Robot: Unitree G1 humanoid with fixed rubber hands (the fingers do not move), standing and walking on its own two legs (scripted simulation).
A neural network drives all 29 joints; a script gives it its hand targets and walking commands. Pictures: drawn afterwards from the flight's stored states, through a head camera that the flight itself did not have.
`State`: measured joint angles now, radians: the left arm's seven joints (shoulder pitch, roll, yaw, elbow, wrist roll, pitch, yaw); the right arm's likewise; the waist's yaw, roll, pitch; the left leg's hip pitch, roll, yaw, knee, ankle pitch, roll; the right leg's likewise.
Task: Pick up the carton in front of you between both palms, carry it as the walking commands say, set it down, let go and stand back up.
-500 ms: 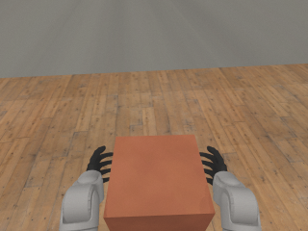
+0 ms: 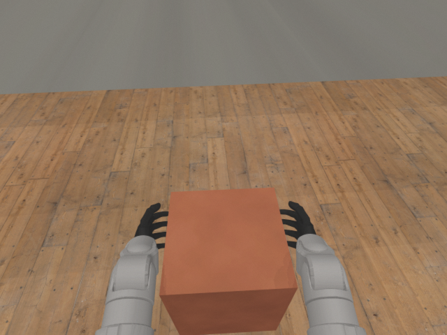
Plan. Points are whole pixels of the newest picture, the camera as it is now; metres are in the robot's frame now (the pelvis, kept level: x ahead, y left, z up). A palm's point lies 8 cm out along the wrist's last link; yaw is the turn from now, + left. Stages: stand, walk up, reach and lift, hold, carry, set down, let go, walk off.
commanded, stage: carry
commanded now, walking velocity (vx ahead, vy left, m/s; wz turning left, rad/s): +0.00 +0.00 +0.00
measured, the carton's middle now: (225, 264) +0.28 +0.00 -0.07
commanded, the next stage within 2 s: hold in 1.60 s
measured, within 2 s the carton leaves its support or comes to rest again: neither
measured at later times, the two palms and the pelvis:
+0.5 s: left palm (154, 242) +0.28 +0.13 +0.03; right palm (317, 239) +0.28 -0.17 +0.03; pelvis +0.00 -0.02 +0.00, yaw +0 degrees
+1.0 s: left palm (158, 247) +0.27 +0.12 +0.03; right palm (322, 243) +0.27 -0.17 +0.03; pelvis -0.01 -0.03 +0.00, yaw +0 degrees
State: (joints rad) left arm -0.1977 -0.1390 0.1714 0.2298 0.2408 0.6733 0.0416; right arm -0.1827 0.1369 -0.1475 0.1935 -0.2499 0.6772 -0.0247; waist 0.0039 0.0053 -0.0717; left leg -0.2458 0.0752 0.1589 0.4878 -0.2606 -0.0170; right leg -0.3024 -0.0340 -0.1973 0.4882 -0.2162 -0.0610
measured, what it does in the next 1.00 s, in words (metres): stands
